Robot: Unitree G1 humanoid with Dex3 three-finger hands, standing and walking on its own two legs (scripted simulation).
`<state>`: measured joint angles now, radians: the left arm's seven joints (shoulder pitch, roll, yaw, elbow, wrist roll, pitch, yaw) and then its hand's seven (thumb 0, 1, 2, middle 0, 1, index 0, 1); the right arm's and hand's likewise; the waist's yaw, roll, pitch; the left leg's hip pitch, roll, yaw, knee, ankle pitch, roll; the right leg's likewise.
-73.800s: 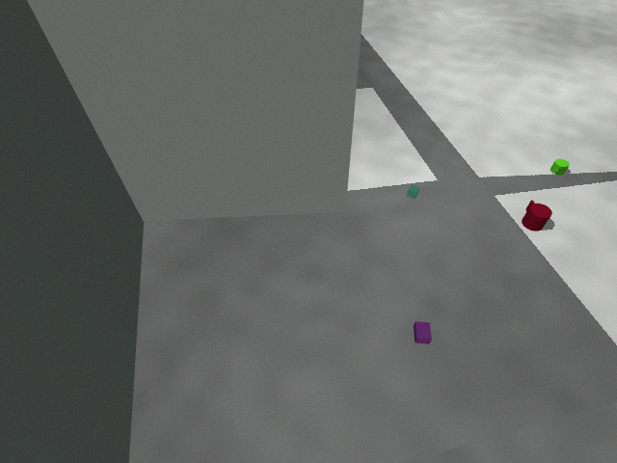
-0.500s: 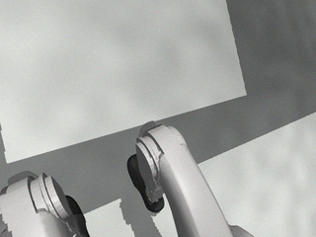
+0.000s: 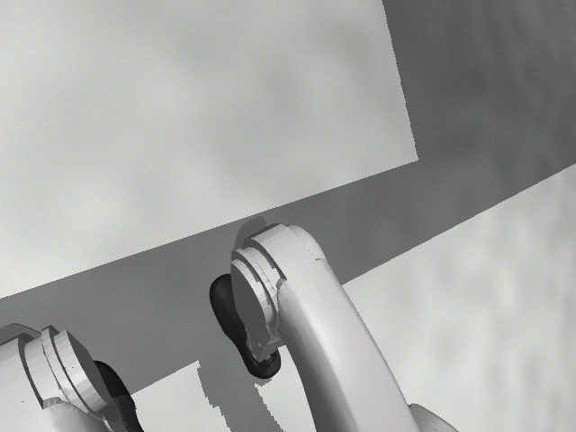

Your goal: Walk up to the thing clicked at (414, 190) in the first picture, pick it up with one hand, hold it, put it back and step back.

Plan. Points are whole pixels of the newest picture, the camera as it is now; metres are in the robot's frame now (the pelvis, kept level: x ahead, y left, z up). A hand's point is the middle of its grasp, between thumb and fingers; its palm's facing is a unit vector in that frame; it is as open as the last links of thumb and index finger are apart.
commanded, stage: rest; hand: left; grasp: from above
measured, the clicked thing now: out of the picture +0.38 +0.30 -0.30
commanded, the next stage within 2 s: open in 0.06 s
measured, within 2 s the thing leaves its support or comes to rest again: neither
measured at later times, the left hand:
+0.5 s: hand out of the picture +0.47 +0.32 -0.25, palm faces -0.26 -0.35 -0.90, open 9.4 cm
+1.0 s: hand out of the picture +0.47 +0.32 -0.25, palm faces -0.27 -0.35 -0.90, open 12.6 cm
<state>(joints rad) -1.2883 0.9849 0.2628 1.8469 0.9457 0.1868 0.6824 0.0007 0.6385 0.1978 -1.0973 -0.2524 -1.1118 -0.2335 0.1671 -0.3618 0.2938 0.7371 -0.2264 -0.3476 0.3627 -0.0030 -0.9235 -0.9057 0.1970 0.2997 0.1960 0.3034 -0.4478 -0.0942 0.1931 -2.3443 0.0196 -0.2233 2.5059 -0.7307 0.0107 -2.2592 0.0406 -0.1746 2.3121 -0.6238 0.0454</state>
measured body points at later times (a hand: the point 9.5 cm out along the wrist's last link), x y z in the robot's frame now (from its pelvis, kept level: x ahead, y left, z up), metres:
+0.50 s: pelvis +0.00 +0.00 +0.01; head +0.31 +0.11 +0.31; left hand +0.48 +0.33 -0.20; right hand -0.01 -0.24 -0.04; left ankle +0.06 +0.12 -0.28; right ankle +0.12 -0.11 -0.28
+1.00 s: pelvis -0.01 +0.00 +0.01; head +0.31 +0.11 +0.31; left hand +0.48 +0.33 -0.20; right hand -0.01 -0.24 -0.03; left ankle +0.06 +0.12 -0.28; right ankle +0.12 -0.11 -0.28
